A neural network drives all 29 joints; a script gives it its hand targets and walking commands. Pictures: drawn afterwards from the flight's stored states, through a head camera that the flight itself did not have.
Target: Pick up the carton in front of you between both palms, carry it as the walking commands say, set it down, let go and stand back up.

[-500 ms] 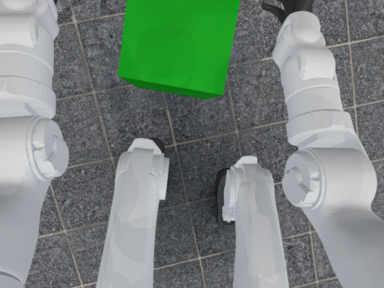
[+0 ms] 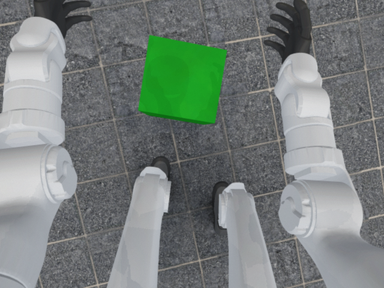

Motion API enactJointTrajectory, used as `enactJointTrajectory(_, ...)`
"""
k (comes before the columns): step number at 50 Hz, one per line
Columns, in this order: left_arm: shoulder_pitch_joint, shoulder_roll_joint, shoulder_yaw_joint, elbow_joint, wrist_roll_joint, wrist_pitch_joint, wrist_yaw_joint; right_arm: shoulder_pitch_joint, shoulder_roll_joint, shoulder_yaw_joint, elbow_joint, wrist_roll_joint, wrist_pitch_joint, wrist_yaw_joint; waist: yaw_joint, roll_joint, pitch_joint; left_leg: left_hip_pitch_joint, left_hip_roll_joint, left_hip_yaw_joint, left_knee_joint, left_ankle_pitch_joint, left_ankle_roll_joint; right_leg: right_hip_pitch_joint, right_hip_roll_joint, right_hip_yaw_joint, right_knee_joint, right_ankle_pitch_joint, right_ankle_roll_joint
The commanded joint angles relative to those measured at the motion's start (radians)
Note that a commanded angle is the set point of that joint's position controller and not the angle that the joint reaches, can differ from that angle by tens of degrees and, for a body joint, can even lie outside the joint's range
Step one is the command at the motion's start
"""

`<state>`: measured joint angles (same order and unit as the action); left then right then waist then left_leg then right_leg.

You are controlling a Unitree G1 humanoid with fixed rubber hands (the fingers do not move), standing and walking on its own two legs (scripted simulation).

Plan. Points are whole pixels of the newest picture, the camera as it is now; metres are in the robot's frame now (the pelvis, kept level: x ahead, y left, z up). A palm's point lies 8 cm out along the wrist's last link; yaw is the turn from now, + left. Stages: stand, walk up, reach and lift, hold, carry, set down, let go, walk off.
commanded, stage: set down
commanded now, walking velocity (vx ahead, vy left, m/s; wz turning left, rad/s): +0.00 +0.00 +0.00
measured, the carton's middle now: (181, 88) +0.50 +0.08 -0.47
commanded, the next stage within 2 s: let go in 0.08 s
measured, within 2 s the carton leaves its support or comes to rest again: neither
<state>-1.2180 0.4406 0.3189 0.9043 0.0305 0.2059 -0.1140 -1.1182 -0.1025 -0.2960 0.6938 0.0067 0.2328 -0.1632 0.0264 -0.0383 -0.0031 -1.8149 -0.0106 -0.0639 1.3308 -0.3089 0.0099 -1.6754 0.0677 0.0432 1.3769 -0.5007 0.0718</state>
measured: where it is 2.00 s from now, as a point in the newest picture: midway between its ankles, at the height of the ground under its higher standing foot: (189, 205)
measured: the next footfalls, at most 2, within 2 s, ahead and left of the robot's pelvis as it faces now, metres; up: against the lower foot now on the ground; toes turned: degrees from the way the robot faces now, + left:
none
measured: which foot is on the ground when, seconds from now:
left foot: down 0.00-1.00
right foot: down 0.00-1.00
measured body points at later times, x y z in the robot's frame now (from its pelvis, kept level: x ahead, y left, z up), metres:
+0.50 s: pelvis +0.05 +0.00 +0.12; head +0.29 +0.05 +0.49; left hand +0.41 +0.29 -0.01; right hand +0.44 -0.15 +0.00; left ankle +0.11 +0.11 -0.56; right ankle +0.05 -0.15 -0.56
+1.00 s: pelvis +0.10 -0.02 +0.18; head +0.16 -0.01 +0.63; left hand +0.26 +0.23 +0.10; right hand +0.30 -0.24 +0.10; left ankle +0.11 +0.11 -0.56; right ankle +0.05 -0.15 -0.56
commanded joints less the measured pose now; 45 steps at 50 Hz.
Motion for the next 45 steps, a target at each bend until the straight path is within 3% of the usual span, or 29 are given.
enactJointTrajectory(1, -0.220, 0.120, 0.031, -0.099, 0.025, -0.033, -0.006, -0.169, -0.066, -0.012, -0.111, -0.020, -0.030, 0.012, 0.030, 0.129, -1.031, 1.125, -0.036, 0.071, -0.125, 0.426, -0.022, 0.112, 0.065, -0.143, -0.229, 0.165, 0.019)
enactJointTrajectory(8, -0.112, 0.082, 0.072, -0.077, 0.103, -0.055, -0.016, -0.060, -0.037, -0.032, -0.111, -0.087, -0.044, 0.036, 0.027, 0.101, -0.993, 1.205, -0.032, 0.065, -0.255, 0.452, -0.012, 0.253, 0.053, -0.128, -0.361, 0.224, 0.021)
enactJointTrajectory(13, 0.110, 0.045, 0.051, -0.189, 0.137, -0.052, -0.009, 0.150, -0.044, 0.015, -0.187, -0.126, -0.047, 0.058, 0.028, 0.101, -1.058, 1.406, -0.031, 0.057, -0.324, 0.556, -0.008, 0.366, 0.051, -0.132, -0.444, 0.282, 0.011)
enactJointTrajectory(20, 0.400, -0.015, -0.020, -0.381, 0.073, -0.091, 0.001, 0.423, -0.056, 0.086, -0.286, -0.101, -0.093, 0.108, 0.021, 0.116, -0.919, 1.530, -0.020, 0.040, -0.442, 0.554, -0.008, 0.507, 0.035, -0.110, -0.563, 0.303, -0.005)
enactJointTrajectory(32, 0.928, -0.104, -0.118, -0.406, 0.011, -0.190, 0.028, 0.881, -0.100, 0.145, -0.224, -0.057, -0.208, 0.172, -0.008, 0.090, -0.595, 1.611, -0.005, 0.031, -0.626, 0.482, -0.011, 0.817, 0.001, -0.065, -0.747, 0.326, -0.025)
enactJointTrajectory(45, 1.362, -0.137, -0.216, -0.537, -0.033, -0.229, 0.059, 1.241, -0.164, 0.217, -0.320, -0.018, -0.259, 0.210, -0.021, 0.032, -0.241, 1.816, -0.031, 0.065, -0.867, 0.418, -0.025, 1.260, -0.023, -0.033, -0.983, 0.434, -0.038)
